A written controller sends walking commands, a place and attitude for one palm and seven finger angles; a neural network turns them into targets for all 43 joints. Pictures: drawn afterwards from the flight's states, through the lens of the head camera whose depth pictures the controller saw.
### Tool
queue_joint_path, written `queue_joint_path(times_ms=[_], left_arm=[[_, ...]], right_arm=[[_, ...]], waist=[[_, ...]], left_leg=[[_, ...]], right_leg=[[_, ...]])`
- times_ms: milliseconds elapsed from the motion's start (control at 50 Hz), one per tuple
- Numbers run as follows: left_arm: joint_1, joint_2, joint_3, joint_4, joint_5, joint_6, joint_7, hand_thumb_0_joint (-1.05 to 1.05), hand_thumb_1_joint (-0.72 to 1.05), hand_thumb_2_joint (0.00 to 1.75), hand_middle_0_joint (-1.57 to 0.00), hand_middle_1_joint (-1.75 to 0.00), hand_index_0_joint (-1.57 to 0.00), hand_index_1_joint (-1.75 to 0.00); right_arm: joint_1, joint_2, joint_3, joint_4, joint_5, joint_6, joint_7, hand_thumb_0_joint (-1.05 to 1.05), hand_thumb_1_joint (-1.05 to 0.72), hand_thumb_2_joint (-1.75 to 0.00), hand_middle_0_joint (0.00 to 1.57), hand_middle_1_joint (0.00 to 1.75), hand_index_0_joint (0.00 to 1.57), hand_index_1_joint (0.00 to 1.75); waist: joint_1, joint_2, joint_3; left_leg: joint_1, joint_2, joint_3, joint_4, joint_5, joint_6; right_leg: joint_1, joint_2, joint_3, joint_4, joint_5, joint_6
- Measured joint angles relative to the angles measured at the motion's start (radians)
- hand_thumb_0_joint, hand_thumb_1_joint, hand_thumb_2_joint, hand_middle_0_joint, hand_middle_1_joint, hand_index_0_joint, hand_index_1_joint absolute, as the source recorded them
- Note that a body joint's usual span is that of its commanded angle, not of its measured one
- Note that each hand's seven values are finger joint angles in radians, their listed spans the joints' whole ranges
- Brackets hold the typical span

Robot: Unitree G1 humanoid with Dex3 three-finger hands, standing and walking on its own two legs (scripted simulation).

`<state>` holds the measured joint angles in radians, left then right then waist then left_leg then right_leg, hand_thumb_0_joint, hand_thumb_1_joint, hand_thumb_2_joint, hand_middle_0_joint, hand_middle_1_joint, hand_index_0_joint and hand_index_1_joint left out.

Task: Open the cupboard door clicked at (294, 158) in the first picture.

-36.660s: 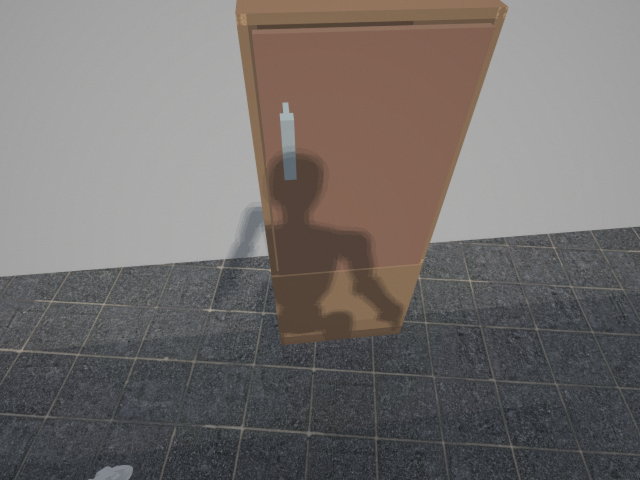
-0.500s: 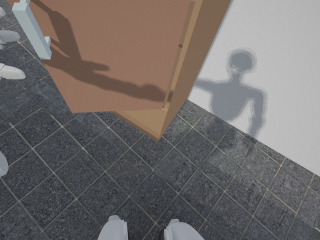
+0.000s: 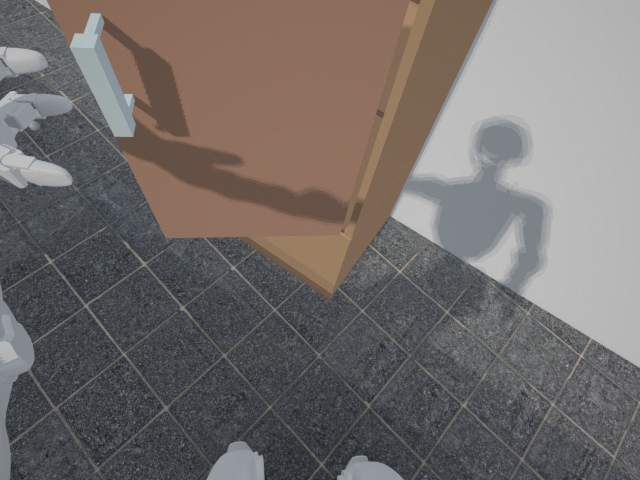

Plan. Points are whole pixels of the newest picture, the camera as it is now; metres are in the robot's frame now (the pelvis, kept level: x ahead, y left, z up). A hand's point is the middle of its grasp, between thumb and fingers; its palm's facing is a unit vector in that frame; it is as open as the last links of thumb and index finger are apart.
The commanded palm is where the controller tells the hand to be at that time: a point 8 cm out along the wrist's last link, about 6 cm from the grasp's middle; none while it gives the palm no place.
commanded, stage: move the hooked fingers beside the handle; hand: left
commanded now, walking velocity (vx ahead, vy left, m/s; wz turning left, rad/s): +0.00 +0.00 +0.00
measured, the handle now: (110, 78) +0.56 +0.22 +0.13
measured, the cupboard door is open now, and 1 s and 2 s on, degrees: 39 39 40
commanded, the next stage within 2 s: slide the fingers in behind the handle in 0.16 s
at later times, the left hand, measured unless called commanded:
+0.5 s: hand (53, 122) +0.49 +0.27 +0.13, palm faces +0.00 -1.00 +0.01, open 14.0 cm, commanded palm +0.48 +0.31 +0.12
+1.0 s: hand (88, 118) +0.50 +0.24 +0.12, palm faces +0.02 -1.00 +0.00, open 14.0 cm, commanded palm +0.48 +0.28 +0.12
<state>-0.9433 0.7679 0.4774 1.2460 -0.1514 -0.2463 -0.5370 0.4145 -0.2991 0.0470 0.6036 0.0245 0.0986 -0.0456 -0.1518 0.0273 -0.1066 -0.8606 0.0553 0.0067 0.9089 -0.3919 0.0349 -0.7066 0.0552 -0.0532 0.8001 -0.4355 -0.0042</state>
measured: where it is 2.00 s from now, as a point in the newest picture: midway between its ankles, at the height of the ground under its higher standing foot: outside the picture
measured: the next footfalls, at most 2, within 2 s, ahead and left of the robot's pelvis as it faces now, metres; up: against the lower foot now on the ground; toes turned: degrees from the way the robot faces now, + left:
none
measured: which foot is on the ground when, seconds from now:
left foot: down 0.00-1.00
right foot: down 0.00-1.00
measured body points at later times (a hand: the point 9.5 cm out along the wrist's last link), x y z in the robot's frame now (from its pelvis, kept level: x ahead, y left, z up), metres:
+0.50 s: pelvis -0.01 +0.00 +0.00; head +0.10 +0.03 +0.43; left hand +0.48 +0.32 +0.13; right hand -0.02 -0.28 -0.10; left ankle +0.02 +0.09 -0.69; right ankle -0.04 -0.13 -0.69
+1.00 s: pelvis +0.00 -0.01 +0.00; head +0.11 +0.01 +0.44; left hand +0.49 +0.29 +0.13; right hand -0.01 -0.28 -0.10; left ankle +0.02 +0.09 -0.69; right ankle -0.04 -0.13 -0.69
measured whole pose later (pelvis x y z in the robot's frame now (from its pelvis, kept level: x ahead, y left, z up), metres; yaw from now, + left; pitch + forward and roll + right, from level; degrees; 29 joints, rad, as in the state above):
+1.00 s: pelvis +0.00 -0.01 +0.00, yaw +0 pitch +19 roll -4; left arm -0.95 0.68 0.44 1.23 -0.12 -0.28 -0.39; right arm 0.43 -0.29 0.04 0.62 0.02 0.08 -0.03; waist -0.17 0.03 -0.10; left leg -0.85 0.06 0.01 0.90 -0.38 0.02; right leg -0.71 0.06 -0.04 0.81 -0.44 -0.01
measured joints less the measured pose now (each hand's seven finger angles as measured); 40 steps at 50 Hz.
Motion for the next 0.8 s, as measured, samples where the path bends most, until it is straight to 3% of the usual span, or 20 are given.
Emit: queue_joint_path(times_ms=[100,180,340,460,660,800], left_arm=[[0.007,-0.032,0.013,-0.015,0.015,-0.019,0.043,-0.01,-0.5,0.3,-0.3,-1.2,-0.3,-1.2],[-0.009,-0.024,0.023,0.0,0.033,-0.028,0.068,-0.01,-0.5,0.3,-0.3,-1.2,-0.3,-1.2],[-0.027,0.007,-0.005,0.037,0.027,-0.018,0.054,-0.01,-0.5,0.3,-0.3,-1.2,-0.3,-1.2],[-0.057,-0.007,-0.035,0.041,0.018,-0.02,0.056,-0.01,-0.5,0.3,-0.3,-1.2,-0.3,-1.2],[-0.046,-0.038,-0.008,0.014,0.044,-0.018,0.11,-0.01,-0.5,0.3,-0.3,-1.2,-0.3,-1.2],[-0.011,-0.06,0.003,-0.007,0.036,-0.023,0.128,-0.01,-0.5,0.3,-0.3,-1.2,-0.3,-1.2]], right_arm=[[-0.026,0.002,-0.002,-0.012,-0.003,-0.009,0.003,0.0,-0.91,-0.9,0.21,0.3,0.2,0.3],[-0.037,0.004,0.002,-0.017,-0.002,-0.012,0.003,0.0,-0.91,-0.9,0.21,0.3,0.2,0.3],[-0.012,0.002,0.008,-0.007,0.004,-0.006,-0.003,0.0,-0.91,-0.9,0.21,0.3,0.2,0.3],[0.006,0.0,0.009,0.014,0.0,-0.016,-0.008,0.0,-0.91,-0.9,0.21,0.3,0.2,0.3],[0.026,-0.001,-0.002,0.015,-0.008,-0.024,0.0,0.0,-0.91,-0.9,0.21,0.3,0.2,0.3],[0.035,0.006,-0.003,0.012,-0.006,-0.013,0.011,0.0,-0.91,-0.9,0.21,0.3,0.2,0.3]], waist=[[-0.004,-0.004,0.0],[-0.011,-0.005,0.005],[-0.011,0.002,0.008],[-0.016,0.0,0.019],[-0.039,-0.001,0.012],[-0.032,0.006,0.004]], left_leg=[[0.004,-0.002,0.004,0.003,0.001,0.002],[0.003,-0.002,0.005,0.008,0.001,0.002],[0.004,-0.002,0.004,0.005,0.007,0.002],[-0.012,-0.006,-0.003,0.006,0.016,0.001],[-0.021,0.004,0.006,0.006,0.014,-0.003],[0.009,0.008,0.015,-0.005,0.008,-0.005]], right_leg=[[0.001,-0.003,0.003,0.008,-0.001,0.002],[-0.002,-0.003,0.005,0.015,-0.001,0.003],[-0.001,-0.003,0.004,0.015,0.003,0.002],[-0.017,-0.005,-0.004,0.02,0.006,0.0],[-0.032,0.002,0.007,0.023,0.008,-0.003],[-0.008,0.006,0.017,0.014,0.005,-0.005]])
